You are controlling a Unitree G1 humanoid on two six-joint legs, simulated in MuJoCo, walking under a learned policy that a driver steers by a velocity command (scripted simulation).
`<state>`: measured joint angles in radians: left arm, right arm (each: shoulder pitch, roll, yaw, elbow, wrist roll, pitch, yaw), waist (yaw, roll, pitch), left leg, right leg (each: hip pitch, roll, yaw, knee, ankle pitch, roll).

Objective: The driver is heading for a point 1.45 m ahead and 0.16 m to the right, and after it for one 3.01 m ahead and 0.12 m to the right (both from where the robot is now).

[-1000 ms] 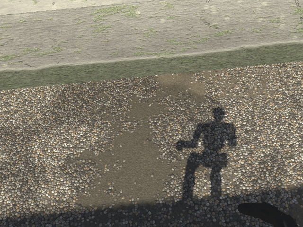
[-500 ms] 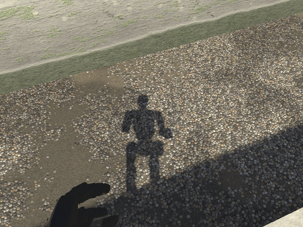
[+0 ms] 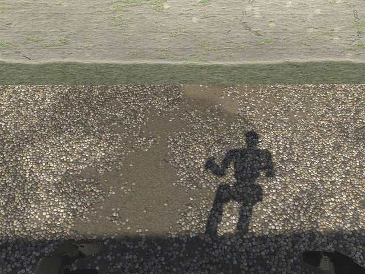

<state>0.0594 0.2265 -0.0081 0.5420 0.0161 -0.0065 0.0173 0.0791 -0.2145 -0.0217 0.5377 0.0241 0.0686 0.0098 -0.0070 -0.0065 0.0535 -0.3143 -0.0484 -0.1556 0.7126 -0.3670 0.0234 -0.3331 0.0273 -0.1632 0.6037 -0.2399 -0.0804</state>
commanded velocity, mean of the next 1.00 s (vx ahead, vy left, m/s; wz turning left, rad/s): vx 0.14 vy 0.00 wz -0.31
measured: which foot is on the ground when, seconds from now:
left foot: down 0.00-0.58, up 0.60-0.82, down 0.84-1.00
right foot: down 0.00-0.82, up 0.84-1.00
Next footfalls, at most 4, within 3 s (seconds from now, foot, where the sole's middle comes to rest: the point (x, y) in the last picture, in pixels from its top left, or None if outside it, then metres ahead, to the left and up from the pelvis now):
0.84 left None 0.08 0.23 -0.76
1.20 right None -0.02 0.01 -0.76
1.78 right None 0.08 0.06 -0.76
2.48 right None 0.07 -0.02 -0.76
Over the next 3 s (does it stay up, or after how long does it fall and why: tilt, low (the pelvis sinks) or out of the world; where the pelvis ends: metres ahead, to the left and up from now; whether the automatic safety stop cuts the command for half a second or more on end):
stays up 0.02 0.05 0.02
